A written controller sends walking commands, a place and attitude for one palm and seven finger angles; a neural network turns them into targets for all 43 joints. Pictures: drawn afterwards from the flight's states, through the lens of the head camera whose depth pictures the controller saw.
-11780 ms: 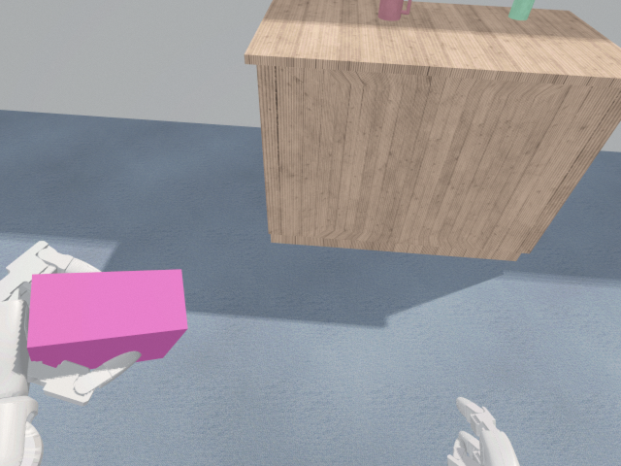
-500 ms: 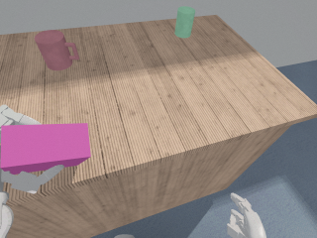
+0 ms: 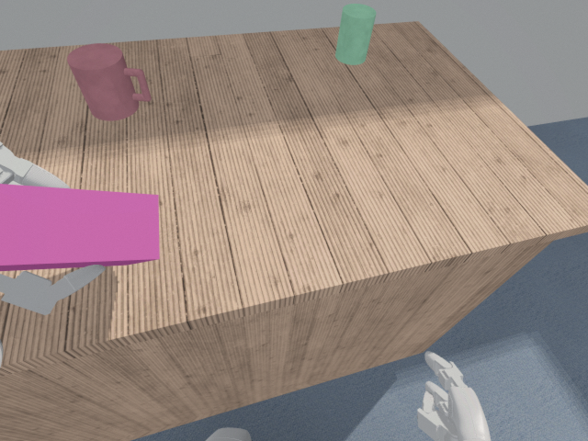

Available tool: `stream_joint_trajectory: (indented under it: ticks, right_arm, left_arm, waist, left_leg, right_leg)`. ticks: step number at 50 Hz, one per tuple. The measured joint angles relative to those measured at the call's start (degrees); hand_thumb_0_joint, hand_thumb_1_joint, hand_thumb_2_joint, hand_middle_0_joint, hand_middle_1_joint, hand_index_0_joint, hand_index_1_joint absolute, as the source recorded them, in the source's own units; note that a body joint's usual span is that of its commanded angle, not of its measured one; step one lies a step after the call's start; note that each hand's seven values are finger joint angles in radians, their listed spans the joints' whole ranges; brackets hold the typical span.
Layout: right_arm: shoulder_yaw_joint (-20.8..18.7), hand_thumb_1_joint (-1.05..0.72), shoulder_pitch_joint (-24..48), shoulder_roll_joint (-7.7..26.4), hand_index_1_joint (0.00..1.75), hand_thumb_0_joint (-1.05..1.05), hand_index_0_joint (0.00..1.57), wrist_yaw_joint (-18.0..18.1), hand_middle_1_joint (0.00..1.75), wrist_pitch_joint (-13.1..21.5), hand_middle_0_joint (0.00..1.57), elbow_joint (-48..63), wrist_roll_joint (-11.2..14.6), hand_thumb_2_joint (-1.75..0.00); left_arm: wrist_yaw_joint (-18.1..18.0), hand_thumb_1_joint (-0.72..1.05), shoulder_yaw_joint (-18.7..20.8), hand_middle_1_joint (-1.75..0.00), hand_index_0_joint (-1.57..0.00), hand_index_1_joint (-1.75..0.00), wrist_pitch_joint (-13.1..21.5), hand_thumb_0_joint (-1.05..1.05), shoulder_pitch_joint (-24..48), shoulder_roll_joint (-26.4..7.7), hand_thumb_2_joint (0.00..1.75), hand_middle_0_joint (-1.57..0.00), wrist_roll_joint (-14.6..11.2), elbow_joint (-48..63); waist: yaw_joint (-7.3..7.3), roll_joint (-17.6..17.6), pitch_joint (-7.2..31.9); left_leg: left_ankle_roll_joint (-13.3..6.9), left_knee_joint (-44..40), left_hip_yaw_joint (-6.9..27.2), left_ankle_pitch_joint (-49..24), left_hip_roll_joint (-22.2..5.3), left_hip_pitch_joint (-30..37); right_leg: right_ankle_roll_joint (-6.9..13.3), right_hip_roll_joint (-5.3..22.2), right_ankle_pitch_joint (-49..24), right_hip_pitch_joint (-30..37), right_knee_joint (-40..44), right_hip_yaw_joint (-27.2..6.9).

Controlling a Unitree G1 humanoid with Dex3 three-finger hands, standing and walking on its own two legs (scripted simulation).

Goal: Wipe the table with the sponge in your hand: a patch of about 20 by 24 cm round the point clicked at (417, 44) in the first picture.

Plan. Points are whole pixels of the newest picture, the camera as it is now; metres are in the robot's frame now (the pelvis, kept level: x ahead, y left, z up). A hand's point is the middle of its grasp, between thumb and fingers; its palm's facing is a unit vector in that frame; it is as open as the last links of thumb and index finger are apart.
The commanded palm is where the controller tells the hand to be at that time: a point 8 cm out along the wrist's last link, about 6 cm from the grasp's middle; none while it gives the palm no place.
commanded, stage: come to a stop and stand still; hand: left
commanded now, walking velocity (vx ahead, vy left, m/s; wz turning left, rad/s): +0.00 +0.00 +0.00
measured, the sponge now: (98, 233) +0.26 +0.24 +0.17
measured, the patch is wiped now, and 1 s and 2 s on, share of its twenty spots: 0.00 0.05 0.05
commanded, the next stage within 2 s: look again from close up in 0.74 s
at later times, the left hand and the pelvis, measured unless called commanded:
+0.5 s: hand (59, 263) +0.22 +0.26 +0.17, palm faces +0.41 -0.83 -0.38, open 10.3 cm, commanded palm +0.16 +0.29 +0.18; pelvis +0.00 +0.01 +0.00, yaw -1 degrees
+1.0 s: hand (61, 275) +0.21 +0.26 +0.17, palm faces +0.42 -0.84 -0.35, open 10.3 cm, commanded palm +0.15 +0.29 +0.18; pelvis -0.01 +0.01 +0.00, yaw +0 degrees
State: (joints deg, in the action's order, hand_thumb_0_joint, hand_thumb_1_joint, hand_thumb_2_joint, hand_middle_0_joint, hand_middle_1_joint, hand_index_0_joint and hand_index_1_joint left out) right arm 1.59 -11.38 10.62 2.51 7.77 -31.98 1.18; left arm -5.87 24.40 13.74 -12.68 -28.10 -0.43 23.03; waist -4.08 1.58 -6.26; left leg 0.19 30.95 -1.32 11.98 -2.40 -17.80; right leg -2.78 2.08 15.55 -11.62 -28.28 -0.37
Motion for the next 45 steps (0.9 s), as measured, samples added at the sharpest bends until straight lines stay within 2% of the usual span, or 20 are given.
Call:
stream_joint_trajectory:
  ticks: [2,4,8,11,15,18,30,45]
  right_arm:
    - [0.46,-0.91,0.93,-0.03,0.3,0.01,0.2,-1.61,0.3,0.62,0.2,-0.59,-0.76,-0.9]
    - [0.42,-0.91,1.37,0.22,0.3,0.01,0.2,-2.98,0.3,0.96,0.2,-0.25,-1.05,-0.9]
    - [-0.2,-0.9,1.34,1.07,0.3,0.01,0.2,-3.69,0.3,1.26,0.2,1.15,-1.15,-0.9]
    - [-0.98,-0.91,0.86,1.42,0.3,0.01,0.2,-2.96,0.3,0.82,0.2,1.48,-1.11,-0.9]
    - [-1.7,-0.91,0.28,1.63,0.3,0.01,0.2,-2.05,0.3,-0.35,0.2,0.5,-0.82,-0.9]
    - [-1.82,-0.91,0.25,1.59,0.3,0.01,0.2,-1.83,0.3,-1.0,0.2,-0.34,-0.45,-0.9]
    - [-0.49,-0.91,0.54,0.18,0.3,0.01,0.2,-1.03,0.3,-0.66,0.2,-0.52,-0.06,-0.9]
    - [-0.67,-0.91,0.44,0.72,0.3,0.01,0.2,-0.83,0.3,0.16,0.2,-0.6,0.06,-0.9]
  left_arm:
    - [-0.22,-0.51,2.46,-1.35,-0.71,-1.36,0.53,-0.01,1.99,-0.77,1.02,-0.7,-0.49,-1.56]
    - [-0.49,-0.51,3.18,-1.35,-0.71,-1.36,-0.11,-0.01,0.33,1.17,1.02,-0.7,-0.94,-0.46]
    - [0.48,-0.51,-0.69,-1.35,-0.71,-1.36,-0.66,-0.01,-8.23,6.19,1.02,-0.7,-0.59,5.03]
    - [0.14,-0.51,-2.64,-1.35,-0.7,-1.36,-0.12,-0.01,-11.93,7.22,1.02,-0.7,-1.15,6.92]
    - [-0.5,-0.51,-1.66,-1.35,-0.7,-1.36,0.08,-0.01,-11.61,5.82,1.02,-0.7,-2.35,7.77]
    - [-0.92,-0.51,-0.29,-1.35,-0.7,-1.36,-0.55,-0.01,-11.53,5.36,1.02,-0.7,-1.85,7.17]
    - [-2.15,-0.5,-2.61,-1.36,-0.7,-1.36,-3.24,-0.01,-10.57,9.51,1.02,-0.7,-0.98,5.58]
    - [-2.2,-0.5,-2.96,-1.36,-0.7,-1.36,-4.5,-0.01,-10.84,9.44,1.02,-0.69,-1.06,5.24]
  waist:
    - [0.7,0.27,0.53]
    - [2.13,0.1,1.07]
    - [4.89,-0.03,1.38]
    - [5.9,0.31,1.03]
    - [5.49,0.44,0.37]
    - [5.18,-0.22,0.01]
    - [3.9,-2.4,0.69]
    - [4.02,-2.36,1.07]
  left_leg:
    - [0.15,1.11,-0.53,0.66,-0.5,-0.89]
    - [0.0,1.77,-1.31,1.36,-0.77,-0.93]
    - [-0.57,2.15,-2.6,2.26,-0.69,-0.27]
    - [-0.85,2.29,-2.54,2.4,-0.36,-0.27]
    - [-0.95,2.4,-1.79,2.08,-0.1,-0.59]
    - [-0.96,2.55,-1.25,1.88,-0.22,-0.67]
    - [-1.06,1.85,-0.48,0.54,-0.24,-0.24]
    - [-0.64,1.08,-0.11,0.09,-0.66,0.56]
  right_leg:
    - [0.01,-0.42,0.19,-1.16,-0.95,-0.65]
    - [-0.01,-0.61,0.42,-1.45,-1.38,-1.47]
    - [-0.61,-0.39,0.65,-1.07,-1.32,-2.74]
    - [-0.85,-0.06,0.8,-0.86,-1.27,-2.63]
    - [-0.87,0.12,0.62,-0.61,-0.97,-1.86]
    - [-0.99,-0.03,0.06,-0.07,-0.19,-1.32]
    - [-0.75,-0.18,-1.39,0.96,1.15,-0.55]
    - [-0.55,-0.64,-1.96,1.95,2.19,-0.21]
